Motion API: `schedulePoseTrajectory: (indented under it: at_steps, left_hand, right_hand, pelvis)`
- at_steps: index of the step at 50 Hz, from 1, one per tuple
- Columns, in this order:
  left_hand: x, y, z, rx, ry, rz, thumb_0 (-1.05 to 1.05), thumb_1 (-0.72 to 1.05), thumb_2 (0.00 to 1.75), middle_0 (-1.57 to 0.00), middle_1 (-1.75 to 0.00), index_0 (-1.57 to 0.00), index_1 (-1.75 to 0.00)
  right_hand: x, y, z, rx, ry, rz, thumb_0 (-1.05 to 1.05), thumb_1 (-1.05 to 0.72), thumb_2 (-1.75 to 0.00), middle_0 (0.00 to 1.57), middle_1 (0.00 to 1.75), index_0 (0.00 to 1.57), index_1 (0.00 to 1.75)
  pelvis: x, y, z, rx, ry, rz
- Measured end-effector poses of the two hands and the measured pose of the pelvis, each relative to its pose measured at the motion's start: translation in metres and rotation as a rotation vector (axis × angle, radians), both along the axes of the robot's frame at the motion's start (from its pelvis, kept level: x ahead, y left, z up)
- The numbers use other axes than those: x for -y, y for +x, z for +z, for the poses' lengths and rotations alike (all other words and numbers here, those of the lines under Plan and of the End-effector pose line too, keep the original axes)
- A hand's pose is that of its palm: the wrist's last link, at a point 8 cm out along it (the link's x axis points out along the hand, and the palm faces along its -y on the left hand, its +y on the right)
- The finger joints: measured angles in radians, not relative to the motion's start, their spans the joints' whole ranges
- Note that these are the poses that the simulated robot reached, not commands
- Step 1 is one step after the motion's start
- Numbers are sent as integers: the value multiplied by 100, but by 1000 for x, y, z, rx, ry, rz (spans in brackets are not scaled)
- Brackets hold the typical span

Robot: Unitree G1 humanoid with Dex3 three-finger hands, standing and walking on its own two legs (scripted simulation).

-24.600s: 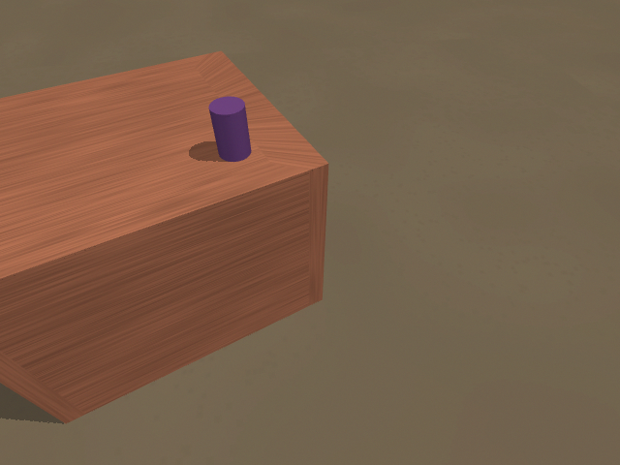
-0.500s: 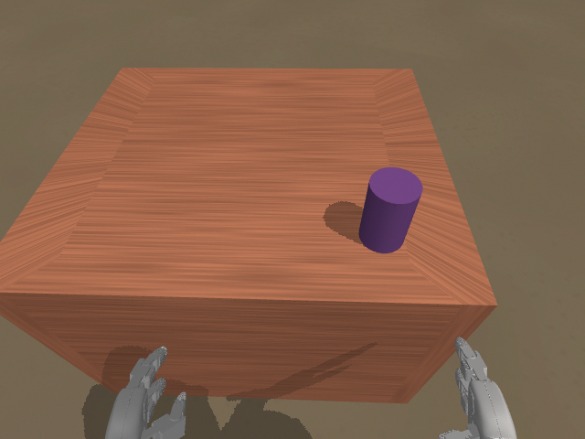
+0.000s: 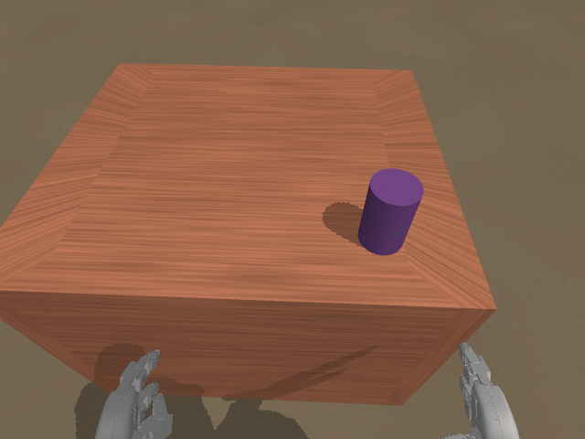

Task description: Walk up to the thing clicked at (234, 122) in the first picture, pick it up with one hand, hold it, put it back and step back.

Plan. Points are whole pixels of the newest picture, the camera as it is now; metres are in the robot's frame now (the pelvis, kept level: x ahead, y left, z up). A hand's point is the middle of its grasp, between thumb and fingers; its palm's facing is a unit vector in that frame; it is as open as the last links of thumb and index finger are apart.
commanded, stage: home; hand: right
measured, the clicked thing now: (387, 213) +0.49 -0.16 -0.01
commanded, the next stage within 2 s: stand in 1.74 s
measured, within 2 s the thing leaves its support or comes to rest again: neither
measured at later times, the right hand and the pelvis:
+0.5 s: hand (439, 426) +0.17 -0.17 -0.05, palm faces +0.12 +0.97 -0.23, open 17.0 cm; pelvis -0.01 +0.00 +0.00, yaw +0 degrees
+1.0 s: hand (440, 424) +0.17 -0.18 -0.05, palm faces +0.12 +0.96 -0.23, open 17.0 cm; pelvis -0.01 +0.00 -0.01, yaw +0 degrees
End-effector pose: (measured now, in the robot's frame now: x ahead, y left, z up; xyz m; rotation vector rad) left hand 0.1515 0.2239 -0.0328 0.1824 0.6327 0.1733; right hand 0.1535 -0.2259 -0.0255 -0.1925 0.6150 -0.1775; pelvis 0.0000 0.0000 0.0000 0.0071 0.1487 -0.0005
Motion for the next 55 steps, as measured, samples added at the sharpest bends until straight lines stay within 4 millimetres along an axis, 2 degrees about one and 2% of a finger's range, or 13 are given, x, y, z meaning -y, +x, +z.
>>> schedulePoseTrajectory:
  at_steps: [7, 18, 32, 55]
  left_hand:
    - [1, 2, 4, 26, -6, -6, 1, 90, 90, -20, -29, -20, -30]
    - [-3, -8, 1, 13, 6, -1, 1, 90, 90, -20, -29, -20, -30]
    - [-2, -10, 3, 30, 7, -2, 1, 90, 90, -20, -30, -20, -30]
    - [-2, -5, 4, 28, 10, 3, 1, 90, 90, -20, -30, -20, -30]
  right_hand:
    - [-2, -6, -1, -8, 2, -7, -1, 47, -10, 6, 7, 7, 6]
    - [-5, -8, -1, 8, 5, -6, -1, 46, -11, 6, 7, 7, 6]
    - [-4, -15, -2, 12, -1, -11, -1, 46, -11, 6, 7, 7, 6]
    - [-2, -7, -1, 31, -5, -11, -1, 46, -11, 6, 7, 7, 6]
  pelvis:
    - [-1, -2, -1, -2, -3, 0]
    - [-3, -7, -4, -3, -5, 0]
    - [-3, -12, -6, -6, -5, 1]
    - [-1, -5, -8, -19, -6, 3]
